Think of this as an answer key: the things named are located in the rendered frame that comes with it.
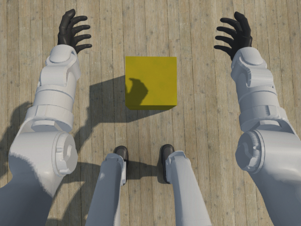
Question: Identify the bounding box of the robot right hand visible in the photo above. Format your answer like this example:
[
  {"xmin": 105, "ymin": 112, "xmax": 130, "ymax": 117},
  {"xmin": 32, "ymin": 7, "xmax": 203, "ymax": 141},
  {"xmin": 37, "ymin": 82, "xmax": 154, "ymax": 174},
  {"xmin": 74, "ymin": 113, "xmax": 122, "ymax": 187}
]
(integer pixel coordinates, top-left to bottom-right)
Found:
[{"xmin": 214, "ymin": 11, "xmax": 253, "ymax": 60}]

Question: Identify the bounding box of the robot left thigh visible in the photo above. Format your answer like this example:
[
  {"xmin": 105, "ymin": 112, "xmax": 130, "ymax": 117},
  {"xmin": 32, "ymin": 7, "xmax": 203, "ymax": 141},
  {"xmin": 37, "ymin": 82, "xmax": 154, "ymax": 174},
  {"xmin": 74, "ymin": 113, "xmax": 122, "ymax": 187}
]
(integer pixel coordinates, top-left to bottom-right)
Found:
[{"xmin": 85, "ymin": 158, "xmax": 126, "ymax": 226}]

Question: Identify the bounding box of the right robot foot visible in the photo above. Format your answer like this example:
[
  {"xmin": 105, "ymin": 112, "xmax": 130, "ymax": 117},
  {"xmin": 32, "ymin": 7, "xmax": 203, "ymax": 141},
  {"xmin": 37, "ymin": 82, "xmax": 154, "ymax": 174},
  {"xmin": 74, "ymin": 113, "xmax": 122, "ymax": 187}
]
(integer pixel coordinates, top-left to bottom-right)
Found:
[{"xmin": 161, "ymin": 144, "xmax": 174, "ymax": 184}]

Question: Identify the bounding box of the left robot forearm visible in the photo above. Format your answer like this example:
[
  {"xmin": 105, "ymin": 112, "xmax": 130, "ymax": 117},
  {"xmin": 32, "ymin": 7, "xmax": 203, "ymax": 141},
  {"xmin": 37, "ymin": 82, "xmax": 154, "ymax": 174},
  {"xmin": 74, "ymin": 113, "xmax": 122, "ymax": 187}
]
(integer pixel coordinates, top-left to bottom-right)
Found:
[{"xmin": 8, "ymin": 44, "xmax": 81, "ymax": 171}]

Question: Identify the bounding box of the robot right upper arm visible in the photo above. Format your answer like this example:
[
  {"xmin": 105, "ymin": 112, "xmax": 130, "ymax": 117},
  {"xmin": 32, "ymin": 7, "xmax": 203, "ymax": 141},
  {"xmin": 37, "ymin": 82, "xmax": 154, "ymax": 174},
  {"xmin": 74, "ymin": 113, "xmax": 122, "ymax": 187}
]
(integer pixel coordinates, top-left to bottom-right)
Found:
[{"xmin": 235, "ymin": 129, "xmax": 301, "ymax": 226}]

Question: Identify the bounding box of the carton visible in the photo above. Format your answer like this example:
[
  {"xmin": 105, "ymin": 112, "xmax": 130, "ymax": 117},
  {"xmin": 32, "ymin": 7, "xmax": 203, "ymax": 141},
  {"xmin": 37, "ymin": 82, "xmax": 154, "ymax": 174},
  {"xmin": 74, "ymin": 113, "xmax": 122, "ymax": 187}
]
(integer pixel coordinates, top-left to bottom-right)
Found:
[{"xmin": 125, "ymin": 56, "xmax": 177, "ymax": 110}]

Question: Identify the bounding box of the right robot forearm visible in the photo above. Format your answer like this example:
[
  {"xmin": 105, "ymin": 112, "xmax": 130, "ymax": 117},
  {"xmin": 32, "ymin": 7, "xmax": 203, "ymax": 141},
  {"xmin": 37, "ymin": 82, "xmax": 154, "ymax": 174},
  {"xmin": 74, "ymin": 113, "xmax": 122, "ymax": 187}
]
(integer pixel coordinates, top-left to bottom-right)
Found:
[{"xmin": 230, "ymin": 47, "xmax": 299, "ymax": 138}]

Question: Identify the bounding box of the robot left upper arm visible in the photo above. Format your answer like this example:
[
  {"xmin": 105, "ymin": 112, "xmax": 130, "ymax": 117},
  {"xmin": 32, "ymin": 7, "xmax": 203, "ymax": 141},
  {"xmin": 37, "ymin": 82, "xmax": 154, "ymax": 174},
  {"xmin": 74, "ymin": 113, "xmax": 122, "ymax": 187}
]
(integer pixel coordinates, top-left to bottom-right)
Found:
[{"xmin": 0, "ymin": 130, "xmax": 78, "ymax": 226}]

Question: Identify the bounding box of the robot left hand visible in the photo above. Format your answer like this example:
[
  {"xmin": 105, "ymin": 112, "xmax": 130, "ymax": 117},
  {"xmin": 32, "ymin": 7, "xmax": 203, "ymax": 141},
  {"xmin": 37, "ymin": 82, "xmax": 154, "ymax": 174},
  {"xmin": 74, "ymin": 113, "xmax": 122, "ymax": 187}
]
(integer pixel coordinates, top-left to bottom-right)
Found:
[{"xmin": 57, "ymin": 9, "xmax": 92, "ymax": 54}]

